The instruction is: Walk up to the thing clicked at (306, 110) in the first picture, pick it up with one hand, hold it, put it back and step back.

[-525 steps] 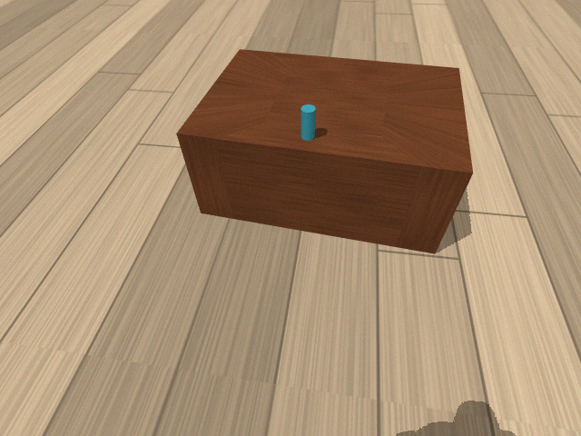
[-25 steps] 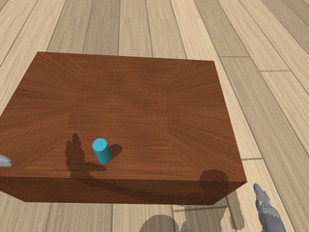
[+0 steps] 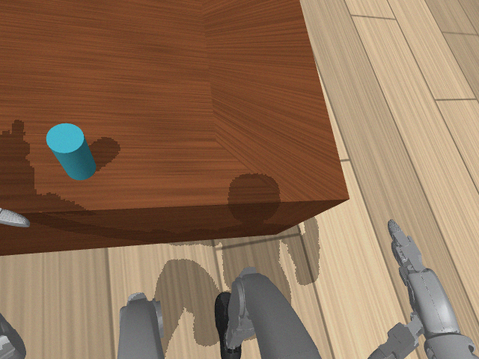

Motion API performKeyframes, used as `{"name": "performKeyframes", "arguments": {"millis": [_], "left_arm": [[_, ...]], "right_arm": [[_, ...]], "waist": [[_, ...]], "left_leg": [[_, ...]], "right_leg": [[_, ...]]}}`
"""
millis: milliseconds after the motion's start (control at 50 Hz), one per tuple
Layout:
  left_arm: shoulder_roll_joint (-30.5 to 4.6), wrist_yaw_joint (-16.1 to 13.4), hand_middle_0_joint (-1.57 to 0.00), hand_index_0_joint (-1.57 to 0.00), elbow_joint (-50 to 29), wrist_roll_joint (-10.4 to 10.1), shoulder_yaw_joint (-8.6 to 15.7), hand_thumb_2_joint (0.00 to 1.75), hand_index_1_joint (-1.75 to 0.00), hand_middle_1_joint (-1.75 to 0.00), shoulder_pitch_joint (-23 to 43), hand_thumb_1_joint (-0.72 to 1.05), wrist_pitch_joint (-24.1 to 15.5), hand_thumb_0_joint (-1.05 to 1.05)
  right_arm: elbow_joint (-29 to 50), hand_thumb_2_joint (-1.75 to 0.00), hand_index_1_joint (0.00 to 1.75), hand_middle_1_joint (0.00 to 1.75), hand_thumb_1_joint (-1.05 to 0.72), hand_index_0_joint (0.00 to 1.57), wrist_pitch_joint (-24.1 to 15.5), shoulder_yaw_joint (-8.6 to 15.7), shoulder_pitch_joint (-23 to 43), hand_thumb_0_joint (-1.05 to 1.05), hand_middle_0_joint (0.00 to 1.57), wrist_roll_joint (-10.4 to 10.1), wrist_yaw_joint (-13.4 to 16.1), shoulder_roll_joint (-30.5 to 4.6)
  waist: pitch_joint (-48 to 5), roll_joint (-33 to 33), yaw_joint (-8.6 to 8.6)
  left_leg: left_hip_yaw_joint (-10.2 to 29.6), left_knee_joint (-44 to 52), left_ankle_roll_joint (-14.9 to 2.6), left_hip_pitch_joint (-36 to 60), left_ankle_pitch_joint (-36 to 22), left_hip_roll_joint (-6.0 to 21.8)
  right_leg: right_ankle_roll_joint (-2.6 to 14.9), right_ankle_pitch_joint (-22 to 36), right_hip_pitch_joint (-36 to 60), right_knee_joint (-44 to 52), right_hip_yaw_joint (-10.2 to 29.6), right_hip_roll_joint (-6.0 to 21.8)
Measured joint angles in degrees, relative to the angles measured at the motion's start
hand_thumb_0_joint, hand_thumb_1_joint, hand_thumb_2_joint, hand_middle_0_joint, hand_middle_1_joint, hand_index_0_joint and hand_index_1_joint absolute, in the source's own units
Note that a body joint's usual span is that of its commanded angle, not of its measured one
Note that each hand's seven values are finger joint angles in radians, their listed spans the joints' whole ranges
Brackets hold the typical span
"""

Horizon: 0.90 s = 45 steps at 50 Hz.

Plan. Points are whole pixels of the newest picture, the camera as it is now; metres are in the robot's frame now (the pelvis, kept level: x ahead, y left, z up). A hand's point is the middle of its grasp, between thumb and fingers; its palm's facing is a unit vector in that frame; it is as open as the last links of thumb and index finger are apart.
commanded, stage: close in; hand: left
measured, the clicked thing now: (74, 154) +0.49 +0.21 -0.12
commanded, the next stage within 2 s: rest palm in 0.86 s
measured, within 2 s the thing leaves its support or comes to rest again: neither
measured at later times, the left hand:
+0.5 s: hand (65, 179) +0.45 +0.22 -0.12, palm faces +0.08 -1.00 +0.03, open 17.6 cm
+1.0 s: hand (81, 182) +0.44 +0.19 -0.12, palm faces +0.16 -0.99 -0.01, open 17.5 cm
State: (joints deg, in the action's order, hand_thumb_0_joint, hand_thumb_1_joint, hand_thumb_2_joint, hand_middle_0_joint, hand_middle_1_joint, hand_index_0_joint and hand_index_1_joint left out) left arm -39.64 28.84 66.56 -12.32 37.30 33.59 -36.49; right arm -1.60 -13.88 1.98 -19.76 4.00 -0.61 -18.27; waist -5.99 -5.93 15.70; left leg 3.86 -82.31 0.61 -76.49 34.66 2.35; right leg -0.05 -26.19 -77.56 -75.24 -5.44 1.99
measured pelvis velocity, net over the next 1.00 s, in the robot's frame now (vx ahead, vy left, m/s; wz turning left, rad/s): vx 0.00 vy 0.01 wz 0.00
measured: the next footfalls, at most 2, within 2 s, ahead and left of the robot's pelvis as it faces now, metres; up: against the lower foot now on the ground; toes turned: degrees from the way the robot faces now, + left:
none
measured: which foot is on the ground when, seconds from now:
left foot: down 0.00-1.00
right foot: down 0.00-1.00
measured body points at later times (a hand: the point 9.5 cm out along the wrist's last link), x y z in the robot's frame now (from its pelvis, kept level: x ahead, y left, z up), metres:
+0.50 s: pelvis -0.02 +0.00 -0.06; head +0.17 +0.08 +0.34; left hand +0.44 +0.27 -0.12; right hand +0.16 -0.25 +0.04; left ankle +0.02 +0.12 -0.59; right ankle +0.08 -0.13 -0.59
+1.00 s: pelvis +0.00 +0.01 -0.05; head +0.18 +0.08 +0.36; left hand +0.42 +0.25 -0.11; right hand +0.17 -0.25 +0.03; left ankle +0.02 +0.12 -0.59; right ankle +0.08 -0.13 -0.59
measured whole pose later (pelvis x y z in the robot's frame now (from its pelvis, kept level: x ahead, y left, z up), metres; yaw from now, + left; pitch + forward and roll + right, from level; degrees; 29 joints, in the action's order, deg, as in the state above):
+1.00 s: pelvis +0.00 +0.01 -0.05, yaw +0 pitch +31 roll -4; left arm -21.0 0.9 54.2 -1.9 24.9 26.9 -38.7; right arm 18.6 -4.0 8.0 -28.8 3.5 -6.2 -16.6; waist -10.2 -2.5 16.5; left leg 2.5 -93.3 -0.6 -85.0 39.7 1.4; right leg -1.2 -31.0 -87.2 -87.0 -3.4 2.9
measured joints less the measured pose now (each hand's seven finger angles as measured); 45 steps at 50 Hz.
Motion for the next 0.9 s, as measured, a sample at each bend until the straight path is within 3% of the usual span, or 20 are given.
{"name": "performKeyframes", "arguments": {"millis": [100,220,260,320,400,480,600,740,900], "left_arm": [[1.26,-1.84,-0.06,-0.05,2.41,2.11,-2.5,0.03,-0.06,-0.04,1.65,-0.55,-0.39,-0.02],[4.12,-5.99,-0.07,-0.07,1.2,3.76,-0.3,0.01,-0.06,-0.06,0.02,-0.59,-3.19,-0.02],[5.15,-7.86,-0.09,-0.07,-1.12,4.02,-0.02,0.01,-0.07,-0.07,-0.18,-0.59,-4.42,-0.02],[6.09,-10.86,-0.09,-0.08,-3.02,3.87,-2.1,0.01,-0.07,-0.08,0.7,-0.6,-5.08,-0.02],[5.89,-12.85,-0.08,-0.08,-4.08,5.96,-5.1,0.01,-0.07,-0.08,1.42,-0.61,-3.15,-0.02],[7.23,-14.36,-0.08,-0.09,-4.62,6.7,-7.73,0.01,-0.07,-0.09,1.65,-0.61,-0.92,-0.02],[10.48,-18.98,-0.07,-0.1,-5.56,7.58,-9.08,0.01,-0.07,-0.08,1.27,-0.61,-0.27,-0.02],[12.98,-23.89,-0.08,-0.11,-6.65,9.9,-10.01,0.01,-0.07,-0.08,1.05,-0.61,-1.48,-0.02],[16.36,-26.84,-0.09,-0.11,-10.2,10.58,-11.3,0.02,-0.07,-0.08,-3.01,-0.61,-1.87,-0.02]], "right_arm": [[4.77,-0.05,0.05,0.05,0.51,0.06,-0.23,0.02,0.06,-0.01,0.06,0.49,-1.16,0.47],[12.41,-0.05,0.05,0.05,0.51,0.06,-0.47,2.64,-3.89,-0.01,0.06,0.27,-2.63,0.09],[13.96,-0.05,0.05,0.05,0.52,0.06,-0.05,3.84,-5.08,-0.01,0.06,0.22,-2.86,-0.35],[15.95,-0.05,0.05,0.05,0.52,0.06,0.73,5.09,-6.06,-0.01,0.06,-0.07,-2.87,-0.34],[18.54,-0.05,0.05,0.05,0.52,0.06,2.2,4.94,-6.08,-0.01,0.06,-0.21,-2.86,-0.48],[20.41,-0.04,0.05,0.05,0.53,0.06,2.7,5.11,-7.18,-0.01,0.06,-0.68,-3.13,-0.89],[20.12,-0.04,0.05,0.05,0.53,0.06,4.32,6.08,-8.55,-0.01,0.06,-1.09,-3.58,-0.35],[20.25,-0.04,0.05,0.05,0.53,0.06,6.98,5.48,-7.96,-0.01,0.06,-0.35,-4.34,0.8],[20.99,-0.05,0.05,0.05,0.52,0.06,9.01,5.93,-8.21,-0.01,0.06,-0.38,-5.3,1.32]], "waist": [[-1.97,1.42,2.12],[-1.21,2.44,3.88],[-1.17,2.17,3.92],[-1.37,1.76,3.54],[-2.22,1.41,3.47],[-2.89,1.63,3.45],[-2.8,2.53,3.59],[-3.0,3.18,3.14],[-3.93,3.48,1.78]], "left_leg": [[0.36,-5.66,-0.03,-5.9,1.77,0.16],[-0.11,-10.99,-0.44,-10.5,3.3,0.02],[-0.3,-12.45,-0.46,-11.84,3.57,-0.15],[-0.25,-13.95,-0.39,-13.51,3.6,-0.56],[-0.04,-14.37,-0.23,-14.52,3.18,-0.86],[0.24,-13.89,-0.31,-14.09,2.89,-1.11],[0.06,-13.33,-0.79,-12.98,3.12,-1.19],[-1.03,-13.15,-1.3,-12.58,3.85,-0.97],[-1.47,-12.06,-1.37,-10.18,4.89,-0.88]], "right_leg": [[0.04,-1.34,-5.94,-5.29,-0.09,-0.08],[-0.19,-2.59,-11.07,-10.84,0.65,0.12],[-0.21,-2.9,-12.62,-12.53,0.92,0.29],[-0.16,-3.13,-14.31,-14.26,0.98,0.71],[-0.05,-2.9,-15.18,-14.74,0.83,1.0],[-0.11,-2.73,-14.42,-14.09,0.55,1.21],[-0.54,-2.81,-13.1,-13.2,0.69,1.23],[-1.01,-3.28,-13.27,-13.27,1.76,0.98],[-1.22,-4.41,-11.31,-12.69,2.16,0.86]]}}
